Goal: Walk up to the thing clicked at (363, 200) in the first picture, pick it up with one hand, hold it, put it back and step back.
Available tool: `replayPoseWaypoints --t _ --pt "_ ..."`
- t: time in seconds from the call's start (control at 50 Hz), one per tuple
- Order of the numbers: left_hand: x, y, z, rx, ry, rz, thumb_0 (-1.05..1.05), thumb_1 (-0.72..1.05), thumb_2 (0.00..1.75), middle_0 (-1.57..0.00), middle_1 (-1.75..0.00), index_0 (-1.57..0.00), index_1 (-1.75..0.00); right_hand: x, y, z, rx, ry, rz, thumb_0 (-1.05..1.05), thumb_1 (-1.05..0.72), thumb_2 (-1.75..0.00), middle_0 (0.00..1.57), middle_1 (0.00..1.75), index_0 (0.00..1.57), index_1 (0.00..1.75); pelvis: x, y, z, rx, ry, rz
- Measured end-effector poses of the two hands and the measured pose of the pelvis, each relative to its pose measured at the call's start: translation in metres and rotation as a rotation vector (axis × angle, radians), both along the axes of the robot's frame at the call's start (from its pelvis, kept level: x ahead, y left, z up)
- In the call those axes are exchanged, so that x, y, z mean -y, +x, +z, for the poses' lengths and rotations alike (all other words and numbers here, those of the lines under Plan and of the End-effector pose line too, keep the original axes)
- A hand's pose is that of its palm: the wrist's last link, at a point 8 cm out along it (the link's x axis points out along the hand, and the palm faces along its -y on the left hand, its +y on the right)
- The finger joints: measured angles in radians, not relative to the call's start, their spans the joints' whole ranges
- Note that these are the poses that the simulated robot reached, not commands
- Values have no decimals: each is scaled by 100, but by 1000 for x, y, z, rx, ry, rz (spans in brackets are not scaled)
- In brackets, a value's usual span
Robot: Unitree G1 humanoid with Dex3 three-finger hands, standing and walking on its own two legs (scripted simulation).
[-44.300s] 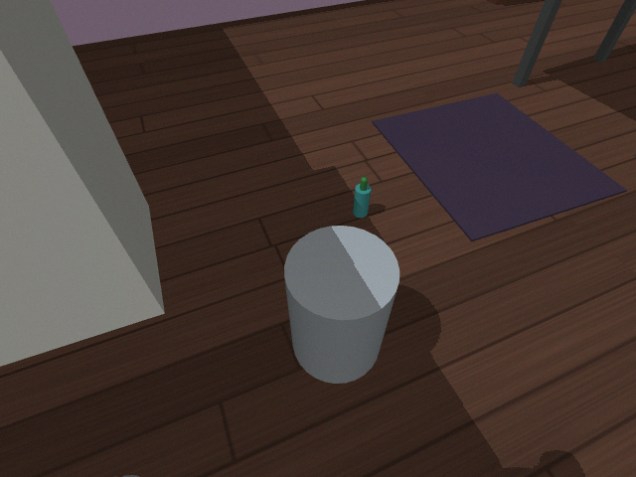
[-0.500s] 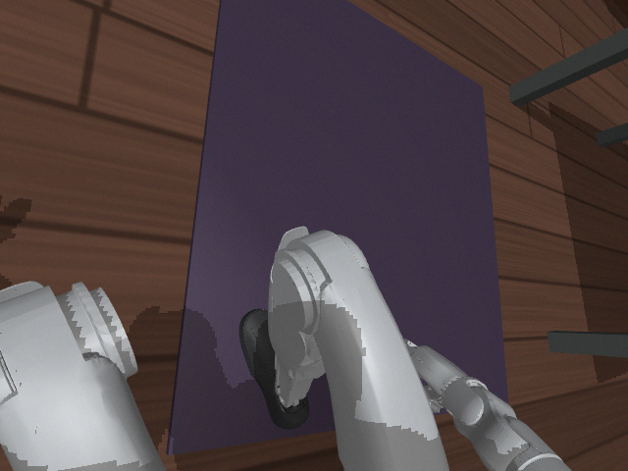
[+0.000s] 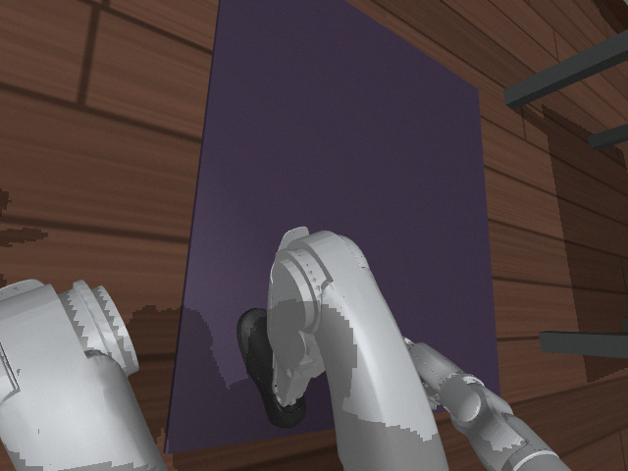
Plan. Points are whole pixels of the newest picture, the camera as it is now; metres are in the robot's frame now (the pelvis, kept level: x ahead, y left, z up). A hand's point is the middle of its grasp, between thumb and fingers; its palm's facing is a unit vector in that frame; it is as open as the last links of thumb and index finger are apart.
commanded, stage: withdraw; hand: left
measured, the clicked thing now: out of the picture +0.45 +0.35 -0.19
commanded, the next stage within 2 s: rise in 0.30 s
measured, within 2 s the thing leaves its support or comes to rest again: rests again in 0.22 s
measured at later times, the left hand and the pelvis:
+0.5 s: hand out of the picture +0.41 +0.45 -0.10, palm faces +0.53 -0.84 -0.12, open 17.6 cm; pelvis +0.00 +0.00 +0.01, yaw +1 degrees
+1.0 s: hand out of the picture +0.27 +0.41 +0.05, palm faces +0.40 -0.77 -0.50, open 17.3 cm; pelvis +0.01 -0.01 +0.14, yaw +10 degrees
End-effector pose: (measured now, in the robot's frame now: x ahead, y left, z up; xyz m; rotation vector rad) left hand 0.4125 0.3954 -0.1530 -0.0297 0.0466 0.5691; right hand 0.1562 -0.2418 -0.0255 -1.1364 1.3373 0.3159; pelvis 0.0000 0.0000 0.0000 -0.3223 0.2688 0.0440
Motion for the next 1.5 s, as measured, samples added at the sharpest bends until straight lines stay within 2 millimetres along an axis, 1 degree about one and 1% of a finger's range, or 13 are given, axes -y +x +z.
replayPoseWaypoints --t 0.14,0.36,0.44,0.52,0.58,0.74,0.8,0.9,0.98,1.08,1.26,1.36,1.5 --pt "-14 -1 11 35 25 17 -1 -58 4 -11 -8 -12 -6 1 1 0 12 -2 -5 -1 -90 -90 21 30 21 30 1 -1 0 2 4 -1" --pt "-82 -21 66 19 92 54 -1 -60 2 -7 -6 -9 -4 4 -3 -1 48 25 -75 -1 -89 -90 21 30 21 30 0 -1 5 -36 13 6" --pt "-89 -36 68 -29 78 18 -1 -60 2 -6 -7 -8 -4 3 -4 -3 51 48 -100 0 -88 -89 21 30 21 30 -1 -1 8 -54 17 8" --pt "-90 -54 59 -186 57 -6 -1 -56 3 -6 -6 -7 -4 2 -1 -3 75 76 -183 0 -88 -90 21 31 21 30 1 1 14 -88 31 18" --pt "-92 -67 65 -262 55 8 -1 -54 4 -6 -7 -7 -5 1 3 -1 86 98 -234 0 -89 -90 21 31 21 30 3 2 21 -122 40 30" --pt "-113 -104 140 -390 194 86 -1 -50 7 -7 -7 -7 -6 -1 18 5 146 190 -359 0 -90 -90 21 31 21 30 4 5 48 -207 62 64" --pt "-106 -121 168 -461 238 74 -1 -50 8 -7 -7 -6 -6 -4 25 7 164 245 -409 0 -90 -90 21 31 21 30 3 5 63 -246 75 74" --pt "-77 -153 204 -582 256 36 -1 -50 8 -7 -6 -6 -6 -16 42 21 196 345 -462 0 -90 -90 21 30 20 30 4 7 97 -296 105 90" --pt "-52 -177 231 -642 238 26 -1 -51 7 -7 -6 -6 -6 -27 60 44 232 409 -462 0 -90 -90 21 30 20 30 8 9 130 -313 128 104" --pt "-25 -197 273 -675 201 39 -1 -52 6 -7 -6 -6 -6 -39 86 88 298 463 -432 0 -90 -90 21 30 20 30 13 17 175 -314 149 126" --pt "15 -211 354 -718 119 60 -1 -56 4 -6 -5 -6 -5 -46 129 183 453 527 -406 0 -90 -90 21 30 20 30 13 43 256 -267 177 165" --pt "37 -214 393 -741 62 54 -1 -56 4 -6 -5 -6 -5 -47 141 236 521 543 -400 0 -90 -90 21 30 20 30 10 57 299 -215 194 186" --pt "67 -222 446 -759 -11 37 -1 -55 4 -6 -5 -6 -5 -51 142 300 590 547 -408 0 -90 -91 21 30 20 30 2 75 353 -125 212 218"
